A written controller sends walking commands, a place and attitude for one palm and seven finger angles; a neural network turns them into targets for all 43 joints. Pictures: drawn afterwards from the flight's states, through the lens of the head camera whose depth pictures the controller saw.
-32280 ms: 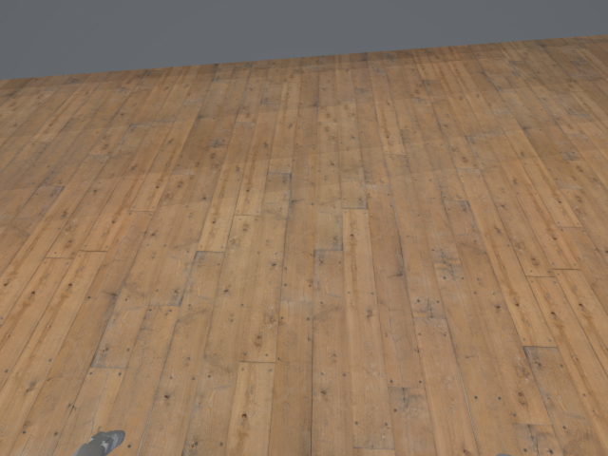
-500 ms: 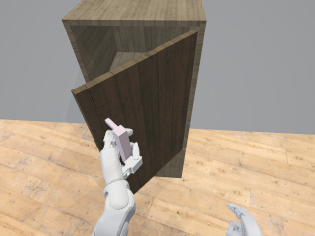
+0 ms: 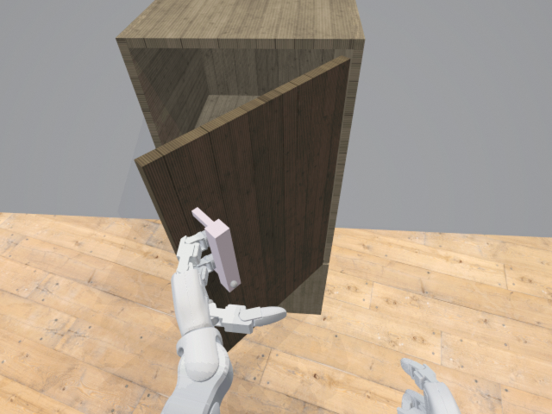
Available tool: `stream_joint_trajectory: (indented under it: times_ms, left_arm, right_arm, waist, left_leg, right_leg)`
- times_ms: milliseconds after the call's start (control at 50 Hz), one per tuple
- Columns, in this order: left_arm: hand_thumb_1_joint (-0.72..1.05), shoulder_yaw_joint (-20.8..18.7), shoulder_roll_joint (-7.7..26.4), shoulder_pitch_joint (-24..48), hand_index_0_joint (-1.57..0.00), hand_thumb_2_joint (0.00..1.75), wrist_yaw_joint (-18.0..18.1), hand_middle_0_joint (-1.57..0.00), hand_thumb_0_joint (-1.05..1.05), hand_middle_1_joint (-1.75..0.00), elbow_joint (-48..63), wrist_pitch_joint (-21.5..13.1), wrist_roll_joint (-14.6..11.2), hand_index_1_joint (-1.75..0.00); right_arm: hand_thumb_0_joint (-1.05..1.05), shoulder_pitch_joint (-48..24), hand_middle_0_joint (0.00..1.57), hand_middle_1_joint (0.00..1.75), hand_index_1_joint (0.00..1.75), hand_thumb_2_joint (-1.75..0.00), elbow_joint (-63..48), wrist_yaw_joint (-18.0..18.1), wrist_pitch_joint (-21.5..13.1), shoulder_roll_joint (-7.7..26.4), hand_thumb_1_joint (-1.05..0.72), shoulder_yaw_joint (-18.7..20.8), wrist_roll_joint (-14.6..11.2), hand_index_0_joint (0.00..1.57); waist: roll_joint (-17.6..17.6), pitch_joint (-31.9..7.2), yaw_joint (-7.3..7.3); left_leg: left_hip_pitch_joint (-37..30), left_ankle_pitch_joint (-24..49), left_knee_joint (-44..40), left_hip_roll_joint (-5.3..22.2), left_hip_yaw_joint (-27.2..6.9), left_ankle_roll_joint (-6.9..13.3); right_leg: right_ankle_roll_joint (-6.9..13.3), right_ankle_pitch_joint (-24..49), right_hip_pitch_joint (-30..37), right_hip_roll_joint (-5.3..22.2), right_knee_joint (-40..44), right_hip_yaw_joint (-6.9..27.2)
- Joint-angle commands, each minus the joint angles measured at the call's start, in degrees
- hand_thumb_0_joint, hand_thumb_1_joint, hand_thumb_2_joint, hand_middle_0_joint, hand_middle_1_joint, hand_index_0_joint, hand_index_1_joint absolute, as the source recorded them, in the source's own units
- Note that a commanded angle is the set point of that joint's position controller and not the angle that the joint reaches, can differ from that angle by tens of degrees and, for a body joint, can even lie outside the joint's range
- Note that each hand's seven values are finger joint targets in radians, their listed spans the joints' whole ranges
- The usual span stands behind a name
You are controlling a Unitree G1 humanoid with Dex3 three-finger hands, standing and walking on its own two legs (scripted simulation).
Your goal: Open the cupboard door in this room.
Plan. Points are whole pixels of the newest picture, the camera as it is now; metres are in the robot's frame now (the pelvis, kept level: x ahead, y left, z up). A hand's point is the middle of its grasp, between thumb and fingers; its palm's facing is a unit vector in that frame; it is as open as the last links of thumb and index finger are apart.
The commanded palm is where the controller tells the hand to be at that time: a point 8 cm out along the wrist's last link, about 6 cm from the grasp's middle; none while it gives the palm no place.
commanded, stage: open thumb and fingers to let go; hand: left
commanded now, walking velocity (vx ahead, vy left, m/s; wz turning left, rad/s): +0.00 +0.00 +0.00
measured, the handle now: (215, 250) +0.34 +0.10 +0.08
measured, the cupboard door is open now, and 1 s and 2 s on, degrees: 49 49 49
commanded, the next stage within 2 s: slide the hand sideways off the handle in 0.18 s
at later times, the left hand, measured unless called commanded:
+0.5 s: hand (225, 310) +0.25 +0.08 +0.07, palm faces -0.20 -0.98 -0.04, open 16.5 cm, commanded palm +0.24 +0.12 +0.07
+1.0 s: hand (200, 330) +0.22 +0.11 +0.07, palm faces -0.08 -1.00 +0.01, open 16.4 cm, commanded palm +0.20 +0.16 +0.07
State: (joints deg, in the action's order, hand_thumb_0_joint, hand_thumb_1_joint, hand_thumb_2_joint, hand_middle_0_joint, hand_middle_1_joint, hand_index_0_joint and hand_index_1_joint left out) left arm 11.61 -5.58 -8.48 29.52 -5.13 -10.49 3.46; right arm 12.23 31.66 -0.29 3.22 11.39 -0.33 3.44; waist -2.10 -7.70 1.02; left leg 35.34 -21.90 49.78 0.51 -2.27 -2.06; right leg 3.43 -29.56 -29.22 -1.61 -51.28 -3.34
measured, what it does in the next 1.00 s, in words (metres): stands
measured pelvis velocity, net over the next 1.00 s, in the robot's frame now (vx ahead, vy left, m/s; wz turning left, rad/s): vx -0.01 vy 0.04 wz -0.03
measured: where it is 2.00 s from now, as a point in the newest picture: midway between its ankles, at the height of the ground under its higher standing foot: outside the picture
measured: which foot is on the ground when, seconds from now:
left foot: down 0.00-1.00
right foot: down 0.00-1.00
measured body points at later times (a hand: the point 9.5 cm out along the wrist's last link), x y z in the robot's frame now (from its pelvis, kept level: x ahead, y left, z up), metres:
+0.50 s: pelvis -0.02 +0.04 -0.01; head -0.01 +0.02 +0.44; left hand +0.25 +0.13 +0.07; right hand +0.14 -0.19 -0.10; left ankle +0.03 +0.15 -0.69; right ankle -0.04 -0.08 -0.69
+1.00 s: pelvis -0.01 +0.04 -0.01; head +0.00 +0.03 +0.44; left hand +0.22 +0.16 +0.07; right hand +0.16 -0.18 -0.08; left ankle +0.03 +0.15 -0.69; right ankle -0.04 -0.08 -0.69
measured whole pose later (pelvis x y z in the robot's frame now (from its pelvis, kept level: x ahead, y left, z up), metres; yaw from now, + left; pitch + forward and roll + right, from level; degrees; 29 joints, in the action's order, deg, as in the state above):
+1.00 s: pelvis -0.01 +0.04 -0.01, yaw -1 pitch +7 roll -1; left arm 12.8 4.5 -19.9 5.2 8.2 -13.5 -2.8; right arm 14.2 24.0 -0.9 0.2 12.1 -2.6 0.2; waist -2.8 -5.9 0.7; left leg 38.6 -23.5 55.1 -0.1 -0.3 1.1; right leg 0.4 -29.6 -31.8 -0.7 -54.4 -1.5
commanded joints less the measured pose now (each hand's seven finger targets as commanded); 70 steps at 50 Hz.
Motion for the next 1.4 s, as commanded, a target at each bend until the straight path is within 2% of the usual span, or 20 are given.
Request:
stream_joint_trajectory:
  times_ms: [0,100,140,220,260,280,300,320,360,400,440,480,580,660,800,920,1020,1060,1220,1380]
  left_arm:
    - [-0.50,0.9,-2.3,11.7,-0.21,0.30,1.3,-0.21,0.00,-0.65,13.9,-4.3,1.8,-0.65]
    - [-0.50,1.4,-3.1,12.8,-0.17,0.30,2.3,-0.17,0.00,-0.40,13.3,-3.7,1.8,-0.40]
    - [-0.50,2.7,-4.5,15.1,-0.15,0.30,3.0,-0.15,0.00,-0.30,12.9,-3.3,2.2,-0.30]
    - [-0.50,2.3,-5.0,16.8,-0.15,0.30,4.2,-0.15,0.00,-0.30,11.3,-1.6,2.0,-0.30]
    - [-0.50,2.7,-5.9,19.6,-0.15,0.30,4.8,-0.15,0.00,-0.30,10.0,-0.9,2.0,-0.30]
    - [-0.50,14.3,0.7,20.3,-0.15,0.30,-7.5,-0.15,0.00,-0.30,10.4,-3.9,7.3,-0.30]
    - [-0.50,9.0,5.6,22.2,-0.15,0.30,-14.6,-0.15,0.00,-0.30,14.6,-6.7,4.8,-0.30]
    - [-0.50,8.2,7.5,21.8,-0.15,0.30,-18.8,-0.15,0.00,-0.30,14.7,-8.7,4.0,-0.30]
    - [-0.50,9.9,6.5,20.4,-0.15,0.30,-25.7,-0.15,0.00,-0.30,15.6,-10.6,1.0,-0.30]
    - [-0.50,9.4,3.7,17.3,-0.15,0.30,-29.7,-0.15,0.00,-0.30,15.3,-10.2,-4.9,-0.30]
    - [-0.50,7.2,1.8,16.4,-0.15,0.30,-29.6,-0.15,0.00,-0.30,13.7,-8.5,-9.7,-0.30]
    - [-0.50,4.3,2.2,14.8,-0.15,0.30,-27.4,-0.15,0.00,-0.30,12.9,-6.8,-11.7,-0.30]
    - [-0.50,2.5,5.2,9.8,-0.15,0.30,-21.3,-0.15,0.00,-0.30,15.2,-7.1,-5.6,-0.30]
    - [-0.50,3.0,6.8,6.3,-0.15,0.30,-20.4,-0.15,0.00,-0.30,18.3,-8.2,-1.6,-0.30]
    - [-0.50,3.2,7.3,2.0,-0.15,0.30,-22.5,-0.15,0.00,-0.30,23.7,-6.7,-4.3,-0.30]
    - [-0.50,2.0,8.4,-4.5,-0.15,0.30,-24.4,-0.15,0.00,-0.30,27.5,-7.4,-6.2,-0.30]
    - [-0.50,-1.5,12.2,-8.6,-0.15,0.30,-26.8,-0.15,0.00,-0.30,28.7,-7.8,-6.4,-0.30]
    - [-0.50,-3.0,13.1,-12.5,-0.15,0.30,-28.1,-0.15,0.00,-0.30,29.5,-7.8,-7.4,-0.30]
    - [-0.50,-7.6,16.1,-21.6,-0.15,0.30,-32.6,-0.15,0.00,-0.30,34.4,-9.3,-11.6,-0.30]
    - [-0.50,-11.5,18.9,-25.4,-0.15,0.30,-36.9,-0.15,0.00,-0.30,35.0,-10.9,-14.2,-0.30]
  right_arm:
    - [0.00,-5.6,0.20,0.30,0.30,-0.90,-9.4,0.4,-3.3,4.1,-0.90,1.9,-0.2,0.20]
    - [0.00,-6.3,0.20,0.30,0.30,-0.90,-9.6,0.2,-3.3,4.0,-0.90,1.8,-0.4,0.20]
    - [0.00,-6.5,0.20,0.30,0.30,-0.90,-9.4,0.1,-3.4,3.9,-0.90,1.6,-0.4,0.20]
    - [0.00,-7.7,0.20,0.30,0.30,-0.90,-9.5,0.0,-3.2,3.8,-0.90,1.4,-0.4,0.20]
    - [0.00,-8.2,0.20,0.30,0.30,-0.90,-9.2,0.0,-3.1,3.8,-0.90,1.2,-0.5,0.20]
    - [0.00,-4.0,0.20,0.30,0.30,-0.90,-7.5,-0.7,-2.6,6.4,-0.90,1.2,-1.1,0.20]
    - [0.00,-3.3,0.20,0.30,0.30,-0.90,-9.5,-0.3,-2.5,6.0,-0.90,2.2,-1.6,0.20]
    - [0.00,-3.5,0.20,0.30,0.30,-0.90,-9.9,0.1,-2.7,5.8,-0.90,1.9,-1.8,0.20]
    - [0.00,-3.3,0.20,0.30,0.30,-0.90,-10.9,0.3,-3.6,5.6,-0.90,1.5,-2.4,0.20]
    - [0.00,-3.5,0.20,0.30,0.30,-0.90,-12.5,0.5,-4.6,5.5,-0.90,0.9,-3.6,0.20]
    - [0.00,-4.8,0.20,0.30,0.30,-0.90,-13.0,1.1,-5.5,5.8,-0.90,0.6,-4.2,0.20]
    - [0.00,-5.1,0.20,0.30,0.30,-0.90,-13.1,1.3,-6.2,6.3,-0.90,0.6,-4.3,0.20]
    - [0.00,-4.0,0.20,0.30,0.30,-0.90,-14.3,-0.1,-6.5,6.4,-0.90,0.9,-3.2,0.20]
    - [0.00,-3.7,0.20,0.30,0.30,-0.90,-15.4,-1.3,-5.9,6.1,-0.90,1.1,-3.0,0.20]
    - [0.00,-3.8,0.20,0.30,0.30,-0.90,-17.3,-0.6,-5.4,6.3,-0.90,0.7,-3.5,0.20]
    - [0.00,-2.8,0.20,0.30,0.30,-0.90,-17.6,0.0,-6.5,6.2,-0.90,0.7,-3.6,0.20]
    - [0.00,-2.2,0.20,0.30,0.30,-0.90,-17.6,0.4,-6.8,6.6,-0.90,0.9,-3.5,0.20]
    - [0.00,-1.7,0.20,0.30,0.30,-0.90,-18.1,0.3,-7.0,6.5,-0.90,0.9,-3.6,0.20]
    - [0.00,-0.6,0.20,0.30,0.30,-0.90,-18.8,1.0,-8.1,6.6,-0.90,1.5,-4.0,0.20]
    - [0.00,-0.4,0.20,0.30,0.30,-0.90,-18.9,1.9,-8.9,7.0,-0.90,2.2,-4.4,0.20]
  waist:
    - [7.3,-9.9,0.13]
    - [5.0,-9.8,-0.39]
    - [4.8,-9.9,0.19]
    - [4.9,-9.4,-0.37]
    - [5.3,-8.2,0.10]
    - [8.0,-4.8,5.70]
    - [5.1,-10.4,3.22]
    - [3.2,-13.3,2.20]
    - [0.2,-13.9,2.64]
    - [0.3,-12.0,2.34]
    - [3.6,-8.2,2.06]
    - [7.4,-6.2,1.31]
    - [6.6,-6.5,-0.24]
    - [2.1,-7.0,-0.54]
    - [2.2,-5.9,0.12]
    - [3.8,-6.9,0.22]
    - [3.4,-6.3,0.22]
    - [3.0,-6.7,-0.55]
    - [3.7,-7.9,-0.53]
    - [3.6,-6.3,-0.20]
  left_leg:
    - [-8.6,10.8,-2.1,-1.1,1.5,3.2]
    - [-8.9,10.3,-2.2,-0.8,1.3,3.0]
    - [-9.2,10.4,-2.0,-0.7,1.0,3.0]
    - [-8.7,9.0,-2.6,-0.6,0.6,2.8]
    - [-8.6,7.7,-2.7,-0.5,0.4,2.8]
    - [-9.1,8.7,-2.4,-0.9,0.2,4.1]
    - [-9.9,10.7,-1.8,-1.0,0.7,4.4]
    - [-11.1,12.3,-1.5,-1.3,0.9,4.4]
    - [-13.0,12.4,-1.4,-1.1,0.7,4.4]
    - [-13.6,9.4,-2.9,-0.7,0.1,4.1]
    - [-12.2,3.8,-4.7,-0.4,-0.6,3.6]
    - [-10.7,0.6,-6.0,-0.3,-1.0,3.4]
    - [-9.5,2.1,-6.1,-0.3,-0.5,3.3]
    - [-9.1,2.8,-4.9,-0.2,0.0,3.2]
    - [-8.4,0.2,-5.3,-0.1,-0.3,3.3]
    - [-8.5,3.9,-4.0,-0.2,-0.3,3.5]
    - [-7.2,5.5,-2.4,-0.5,0.3,3.6]
    - [-6.8,6.4,-2.2,-0.6,0.4,3.6]
    - [-5.1,10.8,0.7,-1.2,1.1,3.7]
    - [-1.6,7.8,3.0,-1.5,0.9,3.7]
  right_leg:
    - [-3.4,26.1,0.8,2.8,10.3,3.9]
    - [-2.2,20.2,-1.0,1.6,9.5,2.5]
    - [-2.1,19.1,-2.3,1.4,8.7,1.7]
    - [-1.6,15.3,-3.1,0.8,8.6,0.7]
    - [-1.6,12.9,-4.3,0.8,9.0,0.6]
    - [-2.1,17.7,-7.3,1.2,8.6,3.0]
    - [-1.5,21.1,-4.2,1.5,7.4,3.2]
    - [-1.2,23.7,-2.7,1.7,6.2,3.5]
    - [-1.3,23.2,-3.7,1.6,6.1,3.0]
    - [-1.2,18.3,-4.1,0.8,7.3,1.8]
    - [-1.7,11.8,-5.4,0.2,9.1,0.6]
    - [-2.1,8.4,-5.5,-0.1,10.1,0.1]
    - [-1.8,8.7,-6.0,0.4,7.5,-0.1]
    - [-1.2,9.0,-7.0,0.5,5.9,0.4]
    - [-1.3,7.5,-6.2,0.0,6.9,0.5]
    - [-1.7,11.2,-5.6,-0.1,6.3,0.4]
    - [-1.9,13.8,-5.8,0.0,5.6,1.0]
    - [-1.9,15.2,-5.1,0.0,5.3,0.9]
    - [-2.7,23.3,-3.2,0.0,4.2,1.7]
    - [-3.4,21.3,-6.0,0.2,3.6,2.7]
